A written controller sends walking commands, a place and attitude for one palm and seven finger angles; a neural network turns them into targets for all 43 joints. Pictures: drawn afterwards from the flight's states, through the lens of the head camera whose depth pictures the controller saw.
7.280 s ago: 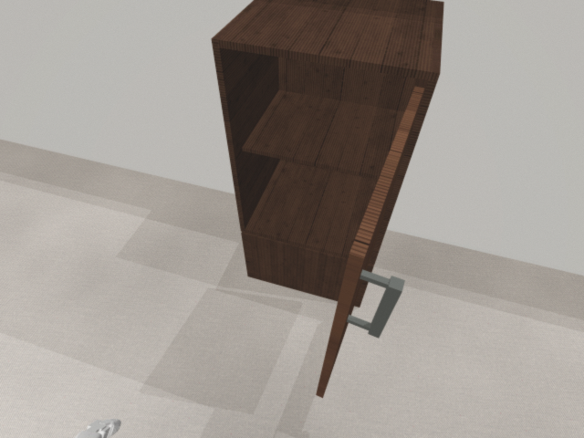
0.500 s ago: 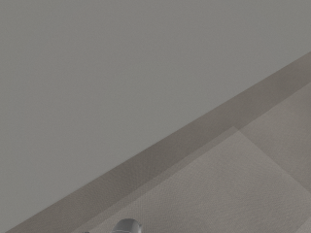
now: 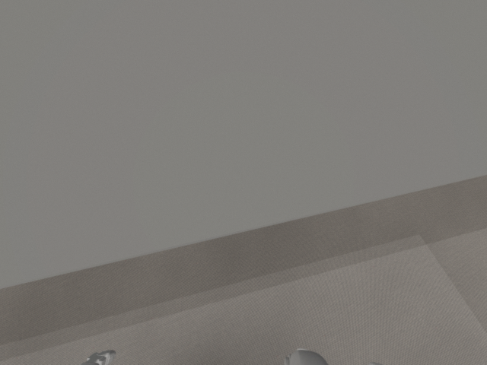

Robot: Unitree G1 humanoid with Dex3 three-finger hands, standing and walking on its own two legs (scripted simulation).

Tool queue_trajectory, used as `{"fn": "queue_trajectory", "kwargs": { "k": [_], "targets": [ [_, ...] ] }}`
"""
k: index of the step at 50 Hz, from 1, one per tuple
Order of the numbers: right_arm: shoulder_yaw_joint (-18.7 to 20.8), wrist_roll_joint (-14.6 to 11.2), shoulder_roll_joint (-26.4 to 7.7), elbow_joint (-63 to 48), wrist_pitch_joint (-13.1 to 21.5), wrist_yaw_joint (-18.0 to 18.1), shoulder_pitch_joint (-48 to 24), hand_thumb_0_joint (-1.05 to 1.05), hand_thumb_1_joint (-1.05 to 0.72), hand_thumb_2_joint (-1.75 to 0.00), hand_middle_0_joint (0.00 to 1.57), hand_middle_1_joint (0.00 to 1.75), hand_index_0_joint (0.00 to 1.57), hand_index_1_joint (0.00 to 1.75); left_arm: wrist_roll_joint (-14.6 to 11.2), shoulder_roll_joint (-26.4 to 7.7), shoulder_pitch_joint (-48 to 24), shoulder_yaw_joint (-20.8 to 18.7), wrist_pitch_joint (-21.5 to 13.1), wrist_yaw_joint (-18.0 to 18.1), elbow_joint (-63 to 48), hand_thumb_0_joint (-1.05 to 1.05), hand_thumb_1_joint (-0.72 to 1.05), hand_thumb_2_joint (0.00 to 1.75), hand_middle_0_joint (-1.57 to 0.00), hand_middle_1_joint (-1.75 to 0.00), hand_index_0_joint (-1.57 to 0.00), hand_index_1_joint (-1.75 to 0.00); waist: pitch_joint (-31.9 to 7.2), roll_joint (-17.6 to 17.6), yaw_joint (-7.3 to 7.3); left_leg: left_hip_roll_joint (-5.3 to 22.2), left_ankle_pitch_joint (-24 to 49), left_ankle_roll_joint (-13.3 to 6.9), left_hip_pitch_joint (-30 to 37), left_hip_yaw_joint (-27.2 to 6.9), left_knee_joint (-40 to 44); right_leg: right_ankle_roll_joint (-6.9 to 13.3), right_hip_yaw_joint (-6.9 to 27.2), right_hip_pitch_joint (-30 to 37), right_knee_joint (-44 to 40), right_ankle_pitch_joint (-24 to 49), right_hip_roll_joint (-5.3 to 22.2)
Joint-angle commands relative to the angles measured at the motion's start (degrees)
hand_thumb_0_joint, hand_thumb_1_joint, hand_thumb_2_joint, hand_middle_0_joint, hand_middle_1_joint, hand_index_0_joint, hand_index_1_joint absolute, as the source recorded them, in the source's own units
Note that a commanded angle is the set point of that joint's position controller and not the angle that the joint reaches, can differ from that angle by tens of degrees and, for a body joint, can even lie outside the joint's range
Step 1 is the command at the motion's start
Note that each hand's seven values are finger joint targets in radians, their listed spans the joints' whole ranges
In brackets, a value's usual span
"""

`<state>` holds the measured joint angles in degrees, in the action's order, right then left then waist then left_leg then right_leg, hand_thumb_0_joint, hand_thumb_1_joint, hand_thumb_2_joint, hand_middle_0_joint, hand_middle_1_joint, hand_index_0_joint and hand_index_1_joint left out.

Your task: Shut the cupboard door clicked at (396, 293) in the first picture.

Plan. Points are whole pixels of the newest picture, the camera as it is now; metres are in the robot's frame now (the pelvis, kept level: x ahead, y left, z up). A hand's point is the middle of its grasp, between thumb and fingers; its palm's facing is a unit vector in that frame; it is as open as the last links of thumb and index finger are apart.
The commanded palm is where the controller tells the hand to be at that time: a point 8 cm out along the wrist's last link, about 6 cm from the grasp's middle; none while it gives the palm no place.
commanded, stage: turn to face it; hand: left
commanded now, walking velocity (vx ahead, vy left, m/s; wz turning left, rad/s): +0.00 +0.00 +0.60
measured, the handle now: out of the picture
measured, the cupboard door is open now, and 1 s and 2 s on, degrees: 100 100 100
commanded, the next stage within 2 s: none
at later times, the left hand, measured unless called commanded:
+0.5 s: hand out of the picture +0.01 +0.21 -0.17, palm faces +0.32 -0.92 -0.24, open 7.4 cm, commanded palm none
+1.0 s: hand out of the picture +0.02 +0.21 -0.14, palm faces +0.56 -0.78 -0.29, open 7.4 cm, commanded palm none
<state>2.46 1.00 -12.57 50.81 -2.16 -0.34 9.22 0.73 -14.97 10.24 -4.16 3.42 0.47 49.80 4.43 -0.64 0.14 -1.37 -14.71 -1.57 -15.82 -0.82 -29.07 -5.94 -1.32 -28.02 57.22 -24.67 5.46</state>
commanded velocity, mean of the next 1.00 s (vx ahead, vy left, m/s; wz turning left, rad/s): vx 0.00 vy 0.00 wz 0.60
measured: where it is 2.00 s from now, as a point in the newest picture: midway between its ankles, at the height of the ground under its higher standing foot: outside the picture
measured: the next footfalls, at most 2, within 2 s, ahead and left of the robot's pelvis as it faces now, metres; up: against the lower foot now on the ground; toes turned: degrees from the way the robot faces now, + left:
right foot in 0.14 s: +0.06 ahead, -0.14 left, +0.00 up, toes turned +2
left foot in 0.52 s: +0.00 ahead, +0.12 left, +0.00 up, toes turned +25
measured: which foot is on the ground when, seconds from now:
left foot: down 0.00-0.14, up 0.16-0.50, down 0.52-0.92, up 0.94-1.00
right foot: up 0.00-0.12, down 0.14-0.52, up 0.54-0.90, down 0.92-1.00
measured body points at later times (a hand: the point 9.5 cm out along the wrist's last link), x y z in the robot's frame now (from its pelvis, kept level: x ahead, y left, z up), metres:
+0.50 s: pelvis +0.01 -0.01 -0.01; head +0.05 +0.02 +0.44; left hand -0.01 +0.26 -0.15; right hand +0.17 -0.24 -0.14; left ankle -0.04 +0.10 -0.73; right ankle +0.02 -0.14 -0.74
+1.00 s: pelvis +0.04 -0.02 -0.01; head +0.08 -0.03 +0.44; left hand -0.01 +0.25 -0.12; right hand +0.25 -0.19 -0.16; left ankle -0.05 +0.08 -0.69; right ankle +0.10 -0.10 -0.74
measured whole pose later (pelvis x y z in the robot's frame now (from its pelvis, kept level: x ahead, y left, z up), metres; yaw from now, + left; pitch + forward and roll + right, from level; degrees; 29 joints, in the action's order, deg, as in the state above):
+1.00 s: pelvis +0.04 -0.02 -0.01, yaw +36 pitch +1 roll +1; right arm 4.9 0.8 -14.7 51.9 -4.1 -0.5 10.9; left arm 1.0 -11.1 9.1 -1.4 0.5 0.8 46.7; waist 3.7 3.0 1.5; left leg -3.8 -27.5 1.6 -25.4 -4.8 -55.2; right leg 0.9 -5.5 -17.6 35.2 -18.1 3.5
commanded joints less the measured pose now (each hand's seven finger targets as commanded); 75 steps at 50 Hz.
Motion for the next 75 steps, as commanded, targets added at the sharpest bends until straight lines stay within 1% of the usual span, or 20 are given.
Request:
{"fn": "queue_trajectory", "kwargs": {
  "k": [1, 5, 7, 12, 23, 24, 26, 32, 40, 44, 45, 46, 47, 50, 64, 65, 66, 67, 68, 75],
  "targets": [
    [4.1, 0.4, -12.7, -3.8, 1.1, 0.5, 0.8, 0.00, -0.90, -0.90, 0.20, 0.30, 0.20, 0.30, -0.2, -3.2, -0.8, -0.7, -2.0, 0.2, -5.8, 0.00, 0.90, 0.90, -0.20, -0.30, -0.20, -0.30, -7.9, 9.9, 1.46, 13.5, 23.6, -8.1, 5.7, -15.7, 5.8, 0.5, -0.8, 3.1, -10.4, -0.5, -2.5],
    [4.4, -0.2, -11.1, -5.0, 0.8, 0.3, -1.4, 0.00, -0.90, -0.90, 0.20, 0.30, 0.20, 0.30, -0.4, -4.9, 6.3, -1.2, -3.3, 0.7, -4.6, 0.00, 0.90, 0.90, -0.20, -0.30, -0.20, -0.30, -10.1, 5.4, -2.35, 8.4, 17.9, -3.3, -4.5, -15.4, -2.5, 1.7, -0.8, 21.5, -32.8, 13.2, -2.4],
    [3.7, -0.4, -5.7, -7.0, 0.9, -0.1, 0.3, 0.00, -0.90, -0.90, 0.20, 0.30, 0.20, 0.30, 0.8, -13.8, 8.2, -2.5, -3.9, 1.3, -4.9, 0.00, 0.90, 0.90, -0.20, -0.30, -0.20, -0.30, -10.6, -17.7, -3.10, -3.1, -20.3, 4.0, -20.2, -1.6, -26.4, 12.2, 20.9, 28.8, -39.9, 25.5, 23.2],
    [3.8, 0.3, -6.3, -3.3, -1.1, -1.4, 1.1, 0.00, -0.90, -0.90, 0.20, 0.30, 0.20, 0.30, 0.8, -6.5, -2.3, -0.7, -3.9, 1.6, -6.8, 0.00, 0.90, 0.90, -0.20, -0.30, -0.20, -0.30, -2.6, -8.9, 1.35, 3.1, -8.3, 5.4, -17.3, -0.8, -42.2, 11.7, 3.0, 14.9, -38.7, 21.7, 13.8],
    [2.4, -0.3, -5.9, -4.3, 0.5, -1.3, 0.5, 0.00, -0.90, -0.90, 0.20, 0.30, 0.20, 0.30, 0.8, -10.6, 3.8, -2.3, -2.8, 1.0, -3.1, 0.00, 0.90, 0.90, -0.20, -0.30, -0.20, -0.30, -8.8, -10.6, -0.72, 1.8, -2.6, 4.5, -1.6, 8.3, -3.0, 9.2, -7.3, 22.5, -25.4, 35.8, 15.1],
    [3.0, -0.2, -7.8, -3.6, 0.9, -1.3, 3.5, 0.00, -0.90, -0.90, 0.20, 0.30, 0.20, 0.30, 0.2, -10.0, 3.6, -2.3, -2.5, 0.8, -3.3, 0.00, 0.90, 0.90, -0.20, -0.30, -0.20, -0.30, -10.7, -5.9, 1.15, 2.3, 5.5, 3.7, 6.2, 6.8, 4.5, 6.6, -8.9, 18.2, -18.7, 32.6, 13.8],
    [5.5, -0.3, -18.8, -2.9, 1.3, -0.8, 10.1, 0.00, -0.90, -0.90, 0.20, 0.30, 0.20, 0.30, -0.1, -3.8, 1.1, -0.5, -2.2, 0.2, -7.6, 0.00, 0.90, 0.90, -0.20, -0.30, -0.20, -0.30, -12.5, 19.1, 4.64, 24.8, 41.6, -8.4, 20.1, -20.9, 6.8, 0.0, -7.9, -7.1, 3.6, -14.8, 2.7],
    [3.3, 0.2, -12.3, -4.0, 1.9, 0.9, 1.5, 0.00, -0.90, -0.90, 0.20, 0.30, 0.20, 0.30, 0.1, -4.4, 0.1, -1.1, -1.8, -0.1, -4.0, 0.00, 0.90, 0.90, -0.20, -0.30, -0.20, -0.30, -8.9, 8.9, 1.23, 14.9, 28.9, -7.4, 9.7, -11.2, 6.6, 0.2, 0.3, -4.6, 7.5, 0.0, 1.5],
    [4.1, 0.3, -12.9, -3.5, 1.2, 0.7, 2.4, 0.00, -0.90, -0.90, 0.20, 0.30, 0.20, 0.30, -0.2, -3.4, -2.0, -0.5, -2.1, 0.2, -6.1, 0.00, 0.90, 0.90, -0.20, -0.30, -0.20, -0.30, -8.7, 9.1, 2.08, 13.6, 27.9, -8.3, 8.4, -16.5, 5.1, 0.3, -0.3, 1.1, -8.2, -0.6, -2.4],
    [4.4, -0.1, -12.2, -4.8, 0.8, 0.5, -1.4, 0.00, -0.90, -0.90, 0.20, 0.30, 0.20, 0.30, -0.5, -4.3, 5.0, -0.7, -3.2, 0.5, -4.9, 0.00, 0.90, 0.90, -0.20, -0.30, -0.20, -0.30, -9.7, 8.5, -1.69, 9.7, 23.9, -4.6, -0.7, -16.9, -1.0, 1.2, -1.9, 17.4, -28.8, 11.4, -3.9],
    [4.1, -0.6, -9.7, -5.2, 1.0, 0.2, -0.6, 0.00, -0.90, -0.90, 0.20, 0.30, 0.20, 0.30, 0.0, -7.3, 7.5, -1.3, -3.9, 0.9, -4.5, 0.00, 0.90, 0.90, -0.20, -0.30, -0.20, -0.30, -10.6, 0.8, -2.86, 5.7, 12.7, -1.2, -7.8, -14.1, -7.1, 2.7, 3.5, 26.0, -36.5, 16.1, 2.1],
    [3.4, -0.8, -5.5, -6.5, 0.9, -0.2, 0.4, 0.00, -0.90, -0.90, 0.20, 0.30, 0.20, 0.30, 1.0, -13.2, 8.3, -2.5, -4.4, 1.4, -4.7, 0.00, 0.90, 0.90, -0.20, -0.30, -0.20, -0.30, -10.3, -17.0, -3.19, -3.6, -14.2, 3.8, -19.0, -2.9, -21.3, 9.7, 20.5, 31.0, -40.3, 23.9, 19.2],
    [4.2, -0.1, -8.3, -6.6, 0.4, 0.1, 0.1, 0.00, -0.90, -0.90, 0.20, 0.30, 0.20, 0.30, 0.5, -13.4, 8.1, -2.4, -4.0, 1.5, -5.1, 0.00, 0.90, 0.90, -0.20, -0.30, -0.20, -0.30, -10.3, -14.1, -3.12, -1.3, -20.6, 3.7, -18.2, -4.6, -33.0, 14.9, 22.0, 24.6, -40.5, 22.9, 24.3],
    [4.2, 0.4, -7.6, -3.8, -0.8, -1.0, 0.2, 0.00, -0.90, -0.90, 0.20, 0.30, 0.20, 0.30, 0.5, -7.5, -0.7, -0.8, -3.9, 1.4, -6.6, 0.00, 0.90, 0.90, -0.20, -0.30, -0.20, -0.30, -3.1, -8.2, 0.68, 2.1, -9.8, 4.5, -18.0, -3.5, -44.1, 12.7, 9.6, 15.3, -40.2, 16.5, 15.2],
    [2.1, -0.4, -5.6, -4.2, 0.4, -1.2, -0.8, 0.00, -0.90, -0.90, 0.20, 0.30, 0.20, 0.30, 0.8, -10.6, 5.0, -2.3, -2.9, 1.0, -2.3, 0.00, 0.90, 0.90, -0.20, -0.30, -0.20, -0.30, -9.1, -10.5, -1.24, 1.8, -4.4, 4.4, -2.1, 8.1, -4.4, 10.1, -6.9, 23.1, -27.3, 35.7, 15.8],
    [2.5, -0.2, -7.2, -3.6, 0.9, -1.2, 2.1, 0.00, -0.90, -0.90, 0.20, 0.30, 0.20, 0.30, 0.3, -10.4, 4.4, -2.4, -2.7, 0.8, -2.4, 0.00, 0.90, 0.90, -0.20, -0.30, -0.20, -0.30, -10.3, -7.9, 0.65, 2.4, 3.0, 3.6, 4.9, 7.1, 3.5, 7.6, -8.9, 19.2, -21.7, 32.2, 14.9],
    [3.6, 0.0, -12.1, -3.3, 1.5, -1.1, 5.4, 0.00, -0.90, -0.90, 0.20, 0.30, 0.20, 0.30, -0.1, -7.8, 4.9, -2.2, -2.4, 0.5, -3.3, 0.00, 0.90, 0.90, -0.20, -0.30, -0.20, -0.30, -12.8, 4.7, 2.42, 10.0, 13.8, 0.4, 14.9, -4.2, 8.3, 4.3, -10.4, 8.8, -9.6, 20.3, 10.5],
    [5.1, -0.1, -18.2, -2.9, 1.5, -0.7, 8.3, 0.00, -0.90, -0.90, 0.20, 0.30, 0.20, 0.30, -0.3, -3.9, 3.8, -0.9, -2.3, 0.1, -6.0, 0.00, 0.90, 0.90, -0.20, -0.30, -0.20, -0.30, -12.3, 21.2, 3.88, 24.4, 38.8, -7.4, 20.8, -21.8, 7.9, 0.2, -9.0, -7.4, 1.4, -13.8, 3.2],
    [4.9, -0.2, -17.9, -1.3, 1.3, -0.1, 11.6, 0.00, -0.90, -0.90, 0.20, 0.30, 0.20, 0.30, 0.4, -5.1, -0.4, -0.6, -1.7, 0.6, -7.1, 0.00, 0.90, 0.90, -0.20, -0.30, -0.20, -0.30, -13.1, 14.7, 5.77, 25.9, 40.4, -11.1, 19.5, -21.9, 6.4, 0.8, -3.0, -8.4, 7.3, -14.0, 2.7],
    [3.1, 0.2, -12.3, -3.4, 1.8, 0.9, 1.8, 0.00, -0.90, -0.90, 0.20, 0.30, 0.20, 0.30, -0.1, -4.3, 0.2, -0.9, -1.8, 0.0, -4.0, 0.00, 0.90, 0.90, -0.20, -0.30, -0.20, -0.30, -8.1, 8.5, 1.27, 14.4, 29.0, -7.8, 9.0, -12.4, 7.0, 0.1, 0.0, -3.0, 3.4, -0.2, 0.4]
  ]
}}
